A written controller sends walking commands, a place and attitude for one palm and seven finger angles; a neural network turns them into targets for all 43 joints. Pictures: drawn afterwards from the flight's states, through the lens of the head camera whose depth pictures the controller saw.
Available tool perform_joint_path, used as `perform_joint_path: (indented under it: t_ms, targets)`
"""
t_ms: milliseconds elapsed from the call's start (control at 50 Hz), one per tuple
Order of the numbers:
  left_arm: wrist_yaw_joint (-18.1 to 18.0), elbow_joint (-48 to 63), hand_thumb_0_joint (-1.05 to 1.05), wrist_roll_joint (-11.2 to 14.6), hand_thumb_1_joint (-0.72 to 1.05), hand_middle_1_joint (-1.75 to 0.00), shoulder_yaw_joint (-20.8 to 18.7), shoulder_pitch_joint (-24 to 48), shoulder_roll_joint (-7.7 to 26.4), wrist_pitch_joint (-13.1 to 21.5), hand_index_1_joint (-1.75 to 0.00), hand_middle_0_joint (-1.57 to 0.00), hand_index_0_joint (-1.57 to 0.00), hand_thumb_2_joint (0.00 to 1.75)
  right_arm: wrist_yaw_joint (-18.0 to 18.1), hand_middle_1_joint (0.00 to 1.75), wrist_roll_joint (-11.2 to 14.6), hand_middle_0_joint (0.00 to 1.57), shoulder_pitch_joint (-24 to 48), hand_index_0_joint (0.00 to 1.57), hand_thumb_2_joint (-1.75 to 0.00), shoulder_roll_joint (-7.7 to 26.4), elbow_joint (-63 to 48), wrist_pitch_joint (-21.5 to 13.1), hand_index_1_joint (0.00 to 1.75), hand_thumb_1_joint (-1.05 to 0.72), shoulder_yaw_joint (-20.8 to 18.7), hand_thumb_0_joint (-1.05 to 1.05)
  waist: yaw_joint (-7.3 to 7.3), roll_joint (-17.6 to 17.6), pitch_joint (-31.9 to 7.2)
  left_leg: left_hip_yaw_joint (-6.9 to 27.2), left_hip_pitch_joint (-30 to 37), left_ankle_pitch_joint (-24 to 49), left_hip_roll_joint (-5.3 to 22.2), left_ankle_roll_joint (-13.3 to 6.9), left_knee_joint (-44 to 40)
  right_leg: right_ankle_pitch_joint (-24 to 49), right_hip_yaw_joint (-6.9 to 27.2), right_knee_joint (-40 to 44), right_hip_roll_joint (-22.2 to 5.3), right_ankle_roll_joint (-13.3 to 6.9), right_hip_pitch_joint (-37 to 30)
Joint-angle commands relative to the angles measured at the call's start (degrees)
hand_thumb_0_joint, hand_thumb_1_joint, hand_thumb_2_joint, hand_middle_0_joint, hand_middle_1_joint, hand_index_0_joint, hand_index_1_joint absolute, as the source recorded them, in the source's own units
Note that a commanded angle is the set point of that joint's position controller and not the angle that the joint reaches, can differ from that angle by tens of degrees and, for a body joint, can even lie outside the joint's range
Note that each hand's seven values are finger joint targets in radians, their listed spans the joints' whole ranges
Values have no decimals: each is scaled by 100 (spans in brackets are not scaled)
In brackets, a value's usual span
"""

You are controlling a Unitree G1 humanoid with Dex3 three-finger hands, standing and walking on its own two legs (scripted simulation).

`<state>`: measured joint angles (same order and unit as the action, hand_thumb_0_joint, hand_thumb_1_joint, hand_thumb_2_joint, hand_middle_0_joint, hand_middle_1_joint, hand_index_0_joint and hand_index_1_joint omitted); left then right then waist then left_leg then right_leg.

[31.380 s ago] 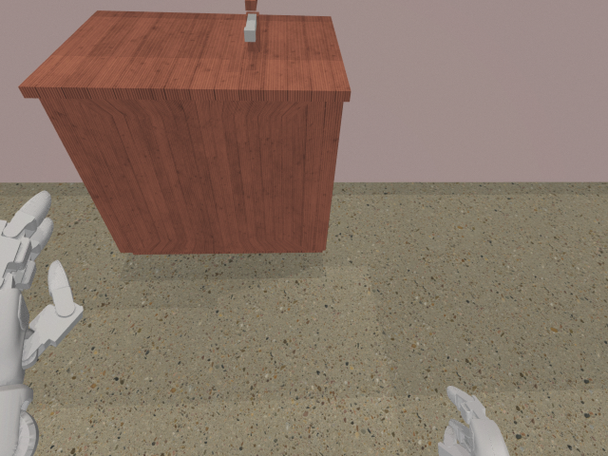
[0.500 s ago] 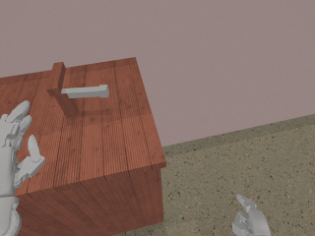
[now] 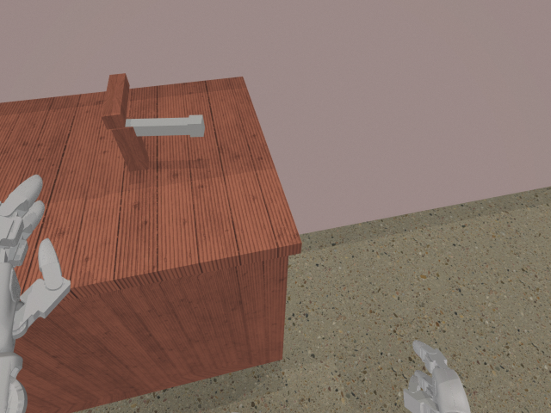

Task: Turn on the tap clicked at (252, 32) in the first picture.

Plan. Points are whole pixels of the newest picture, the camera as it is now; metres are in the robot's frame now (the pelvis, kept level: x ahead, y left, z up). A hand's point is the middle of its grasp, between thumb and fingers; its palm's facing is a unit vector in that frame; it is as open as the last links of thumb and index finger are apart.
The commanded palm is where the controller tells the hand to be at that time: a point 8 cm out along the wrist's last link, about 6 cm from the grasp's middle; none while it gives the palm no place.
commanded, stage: step back with the hand held close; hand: left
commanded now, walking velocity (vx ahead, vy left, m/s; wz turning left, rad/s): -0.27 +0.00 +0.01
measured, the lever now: (196, 126) +0.55 +0.19 +0.12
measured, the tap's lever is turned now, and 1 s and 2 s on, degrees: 80 80 80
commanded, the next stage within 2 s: stop stepping back and stand still in 0.80 s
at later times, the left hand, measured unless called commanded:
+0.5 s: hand (25, 321) +0.16 +0.25 +0.18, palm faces +0.43 -0.80 -0.41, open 7.4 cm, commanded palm +0.11 +0.28 +0.19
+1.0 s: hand out of the picture +0.05 +0.20 +0.17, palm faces +0.36 -0.83 -0.42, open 7.4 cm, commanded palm +0.00 +0.25 +0.19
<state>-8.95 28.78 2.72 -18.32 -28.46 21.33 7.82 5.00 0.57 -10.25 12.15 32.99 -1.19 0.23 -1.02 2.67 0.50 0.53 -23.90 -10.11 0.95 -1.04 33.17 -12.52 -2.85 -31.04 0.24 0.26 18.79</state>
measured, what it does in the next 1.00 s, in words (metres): walks backwards: right foot, then left foot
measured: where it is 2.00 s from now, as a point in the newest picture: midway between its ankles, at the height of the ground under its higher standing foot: outside the picture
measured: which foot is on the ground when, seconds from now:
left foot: down 0.00-0.54, up 0.56-0.68, down 0.70-0.96, up 0.98-1.00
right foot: down 0.00-0.36, up 0.38-0.48, down 0.50-0.74, up 0.76-0.92, down 0.94-1.00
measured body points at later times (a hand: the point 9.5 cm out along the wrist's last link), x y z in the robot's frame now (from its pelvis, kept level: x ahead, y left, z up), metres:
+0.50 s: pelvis -0.04 +0.00 +0.00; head -0.03 +0.01 +0.44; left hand +0.13 +0.29 +0.20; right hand +0.13 -0.22 -0.09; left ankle +0.09 +0.11 -0.73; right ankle -0.06 -0.12 -0.73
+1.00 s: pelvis -0.16 -0.03 +0.00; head -0.14 -0.03 +0.45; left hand +0.02 +0.25 +0.20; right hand +0.04 -0.24 -0.08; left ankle -0.07 +0.12 -0.71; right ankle -0.14 -0.12 -0.73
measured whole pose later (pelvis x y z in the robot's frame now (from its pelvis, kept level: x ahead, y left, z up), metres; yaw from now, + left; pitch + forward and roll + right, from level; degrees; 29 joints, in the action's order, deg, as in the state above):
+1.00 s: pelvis -0.16 -0.03 +0.00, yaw +0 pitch +0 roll +0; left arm -7.8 31.6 2.8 -17.8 -28.4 21.6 7.6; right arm 2.8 0.2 -8.5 10.4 33.6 -3.1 -0.3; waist -1.7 0.9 2.0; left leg 0.3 -26.2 -16.6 2.5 1.4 37.6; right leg -14.5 -0.2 -31.4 2.9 -2.2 16.9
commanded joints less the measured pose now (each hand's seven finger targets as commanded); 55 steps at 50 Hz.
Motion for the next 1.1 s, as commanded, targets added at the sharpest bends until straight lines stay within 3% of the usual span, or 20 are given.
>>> perform_joint_path:
  t_ms: [0,220,300,340,360,440,480,520,540,580,620,680,740,820,900,920,940,960,1000,1080]
  targets:
    - [-139,1320,0,-63,90,-30,-708,559,1020,407,-30,-20,-20,90,69,30,-45,20,676,20,-90,776,-926,-404,30,-90,-262,0,27,456,-515,975,-432,-2254,633,-245,-1326,-892,538,444,-229,-99,-552]
    - [-233,1595,0,3,90,-30,-626,440,957,506,-30,-20,-20,90,-3,30,-66,20,492,20,-90,592,-732,-475,30,-90,-234,0,114,-245,-810,554,424,-1108,332,-7,-7,-304,1076,767,-1017,-471,368]
    - [-263,1592,0,-25,90,-30,-907,374,1170,582,-30,-20,-20,90,37,30,-81,20,641,20,-90,748,-803,-516,30,-90,-251,0,85,564,-564,1172,-274,-2056,783,-184,-1172,-1032,615,105,-332,-151,114]
    - [-201,1536,0,-155,90,-30,-923,498,964,644,-30,-20,-20,90,44,30,-126,20,679,20,-90,805,-846,-569,30,-90,-284,0,34,1446,-561,2007,-1828,-3526,1463,-537,-2543,-912,231,-1422,358,80,-1414]
    - [-143,1357,0,-170,90,-30,-901,463,932,633,-30,-20,-20,90,28,30,-143,20,611,20,-90,759,-801,-562,30,-90,-329,0,20,1384,-539,1979,-1955,-3392,1513,-563,-2657,-987,239,-1805,416,54,-1552]
    - [-1,1323,0,1,90,-30,-673,125,767,661,-30,-20,-20,90,-78,30,-140,20,524,20,-90,565,-697,-623,30,-90,-280,0,-68,880,-685,1345,-115,-1606,1071,-358,-1932,-1052,300,-57,337,-86,-735]
    - [62,1496,0,0,90,-30,-576,279,811,694,-30,-20,-20,90,-126,30,-171,20,555,20,-90,520,-623,-591,30,-90,-235,0,-45,509,-720,810,436,-1218,703,-69,-1103,-228,680,1223,-94,-304,-467]
    - [11,1560,0,38,90,-30,-352,594,821,654,-30,-20,-20,90,-80,30,-60,20,511,20,-90,419,-549,-552,30,-90,-294,0,33,-1107,-1010,-21,1002,-823,4,286,656,755,1805,1475,-1313,-687,278]
    - [-50,1528,0,27,90,-30,-396,648,927,626,-30,-20,-20,90,-66,30,-43,20,527,20,-90,467,-539,-580,30,-90,-328,0,58,-1401,-989,-47,948,-779,-98,313,1451,1590,1992,1441,-1780,-920,469]
    - [-39,1362,0,15,90,-30,-551,549,1042,566,-30,-20,-20,90,-54,30,-125,20,679,20,-90,299,-590,-499,30,-90,-187,0,93,-956,-821,215,86,-1040,18,248,1535,3421,1718,849,-1757,-894,-310]
    - [-21,1117,0,-1,90,-30,-626,592,1040,520,-30,-20,-20,90,-10,30,-142,20,668,20,-90,309,-550,-352,30,-90,-121,0,138,-845,-741,135,126,-623,81,205,524,3935,1383,418,-1513,-634,-708]
    - [-23,1375,0,76,90,-30,-692,390,1061,576,-30,-20,-20,90,30,30,-17,20,596,20,-90,564,-745,-265,30,-90,-273,0,74,-114,-1157,448,1243,2628,756,-62,-832,2708,873,-242,-665,-59,-483]
    - [37,1566,0,123,90,-30,-703,-68,947,505,-30,-20,-20,90,-100,30,-122,20,550,20,-90,504,-858,-309,30,-90,-296,0,-37,1156,-1476,1189,2002,4513,1617,-509,-1107,-1290,533,-1186,28,106,364]
    - [15,1782,0,95,90,-30,-601,108,839,371,-30,-20,-20,90,-169,30,-108,20,562,20,-90,562,-768,-485,30,-90,-333,0,-50,944,-1149,867,1231,2720,1543,-515,-1349,-946,542,-920,64,126,-217]
    - [31,1435,0,-20,90,-30,-736,185,964,304,-30,-20,-20,90,-120,30,-95,20,654,20,-90,736,-829,-522,30,-90,-389,0,-65,598,-627,569,-237,-1342,1055,-280,-1271,-53,437,511,51,81,-1256]
    - [37,1243,0,-15,90,-30,-697,168,973,290,-30,-20,-20,90,-133,30,-53,20,598,20,-90,625,-856,-482,30,-90,-369,0,-29,-244,-560,113,-209,-1965,440,-21,-333,-252,1078,1384,-505,-229,-842]
    - [-5,1266,0,3,90,-30,-602,333,1025,254,-30,-20,-20,90,-119,30,2,20,514,20,-90,517,-871,-455,30,-90,-376,0,23,-1406,-573,-247,154,-1676,-156,280,1226,-1511,2655,2113,-1566,-785,254]
    - [-60,1362,0,34,90,-30,-537,326,973,204,-30,-20,-20,90,-122,30,21,20,399,20,-90,596,-838,-503,30,-90,-401,0,-13,-1687,-589,106,195,-1373,-220,204,2287,-1035,2951,2171,-1978,-1081,491]
    - [-104,1352,0,52,90,-30,-685,486,1108,139,-30,-20,-20,90,-111,30,-22,20,406,20,-90,492,-714,-503,30,-90,-232,0,185,-785,-877,323,31,-1159,-22,146,2182,-207,2147,1485,-1698,-929,-104]
    - [-212,731,0,23,90,-30,-620,651,970,149,-30,-20,-20,90,3,30,-14,20,515,20,-90,547,-664,-476,30,-90,-261,0,145,-1100,-472,-132,565,-1239,-78,13,750,-1180,1737,1702,-1472,-664,-98]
